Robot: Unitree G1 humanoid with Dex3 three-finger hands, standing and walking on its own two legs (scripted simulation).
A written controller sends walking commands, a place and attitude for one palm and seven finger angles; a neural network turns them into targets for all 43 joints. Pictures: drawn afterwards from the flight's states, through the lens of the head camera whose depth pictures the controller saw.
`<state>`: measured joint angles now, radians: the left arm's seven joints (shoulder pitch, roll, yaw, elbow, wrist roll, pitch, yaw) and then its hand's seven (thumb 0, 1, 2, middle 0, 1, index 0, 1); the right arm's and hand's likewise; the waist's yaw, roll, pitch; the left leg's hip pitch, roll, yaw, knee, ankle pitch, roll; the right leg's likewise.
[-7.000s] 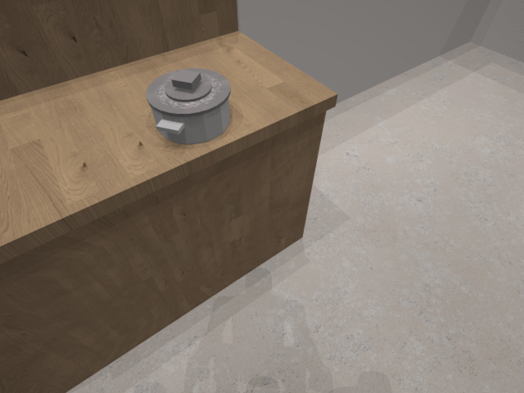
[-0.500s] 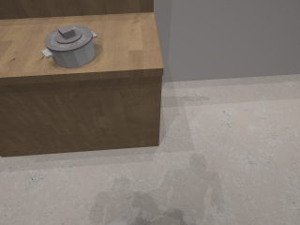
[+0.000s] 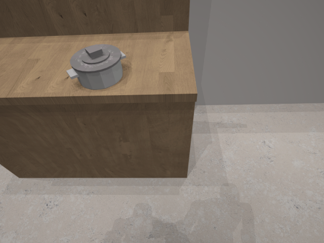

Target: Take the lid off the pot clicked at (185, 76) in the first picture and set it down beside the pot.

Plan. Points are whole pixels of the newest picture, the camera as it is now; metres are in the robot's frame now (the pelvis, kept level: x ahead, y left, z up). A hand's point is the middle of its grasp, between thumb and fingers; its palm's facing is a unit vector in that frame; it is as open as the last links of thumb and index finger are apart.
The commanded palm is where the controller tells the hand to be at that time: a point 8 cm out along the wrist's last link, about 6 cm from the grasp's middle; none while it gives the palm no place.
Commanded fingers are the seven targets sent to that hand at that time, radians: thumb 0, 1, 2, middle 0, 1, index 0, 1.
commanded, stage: take the last steps up to it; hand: left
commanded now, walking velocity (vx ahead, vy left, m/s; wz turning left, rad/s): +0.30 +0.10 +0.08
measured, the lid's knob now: (93, 50) +0.72 +0.29 +0.11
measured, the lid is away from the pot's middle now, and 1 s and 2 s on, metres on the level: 0.00 0.00 0.00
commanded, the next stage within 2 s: come to a stop and stand still in 0.46 s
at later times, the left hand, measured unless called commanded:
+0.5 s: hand out of the picture +0.10 +0.25 -0.18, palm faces +0.10 -0.98 -0.19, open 7.4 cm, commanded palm none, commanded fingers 0.00 0.90 0.90 -0.20 -0.30 -0.20 -0.30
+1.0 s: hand (92, 187) +0.31 +0.26 -0.15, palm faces +0.02 -0.97 -0.24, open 7.3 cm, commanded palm none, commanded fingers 0.00 0.90 0.90 -0.20 -0.30 -0.20 -0.30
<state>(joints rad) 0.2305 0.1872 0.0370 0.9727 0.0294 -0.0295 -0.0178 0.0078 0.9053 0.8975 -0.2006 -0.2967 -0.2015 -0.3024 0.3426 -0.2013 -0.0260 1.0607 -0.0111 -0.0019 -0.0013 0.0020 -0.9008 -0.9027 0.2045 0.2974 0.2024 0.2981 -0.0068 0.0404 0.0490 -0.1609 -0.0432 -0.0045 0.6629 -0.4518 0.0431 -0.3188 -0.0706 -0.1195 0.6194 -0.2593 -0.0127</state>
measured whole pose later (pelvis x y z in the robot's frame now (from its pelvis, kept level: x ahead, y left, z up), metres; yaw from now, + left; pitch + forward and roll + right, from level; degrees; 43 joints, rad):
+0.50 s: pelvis +0.16 +0.08 +0.00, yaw +1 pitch -1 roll +1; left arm 0.36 0.18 0.05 1.12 0.02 -0.01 0.02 0.01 0.90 0.90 -0.20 -0.30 -0.20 -0.30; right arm 0.16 -0.15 -0.02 1.00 -0.02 -0.05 0.00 0.00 -0.91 -0.90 0.20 0.30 0.20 0.30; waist 0.04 -0.05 0.07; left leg -0.32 0.03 0.14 0.58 -0.25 0.04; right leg -0.31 -0.11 -0.05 1.06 -0.51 0.00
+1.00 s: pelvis +0.22 +0.08 +0.01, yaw +1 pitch +0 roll +2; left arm 0.13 0.15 0.03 0.99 0.03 0.01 0.04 0.00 0.91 0.90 -0.20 -0.30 -0.21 -0.30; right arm 0.20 -0.16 -0.05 1.07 0.01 0.05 -0.03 0.00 -0.91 -0.90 0.20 0.30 0.20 0.30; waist -0.01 0.00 0.10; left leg -0.33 -0.01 0.01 0.90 -0.55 -0.04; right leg -0.31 -0.04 -0.08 0.52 -0.21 -0.04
